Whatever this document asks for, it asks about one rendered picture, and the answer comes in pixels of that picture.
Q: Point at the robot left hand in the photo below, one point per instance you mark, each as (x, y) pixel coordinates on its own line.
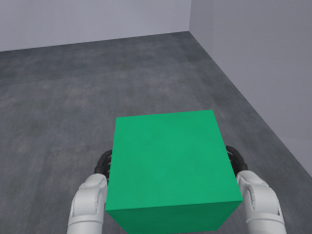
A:
(102, 165)

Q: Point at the left robot forearm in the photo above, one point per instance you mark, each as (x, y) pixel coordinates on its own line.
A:
(87, 207)

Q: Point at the carton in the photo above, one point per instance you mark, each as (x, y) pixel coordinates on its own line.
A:
(170, 173)

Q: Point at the robot right hand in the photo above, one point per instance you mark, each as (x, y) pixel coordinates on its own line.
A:
(237, 161)

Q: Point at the right robot forearm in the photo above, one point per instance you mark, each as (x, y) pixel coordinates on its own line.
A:
(261, 206)

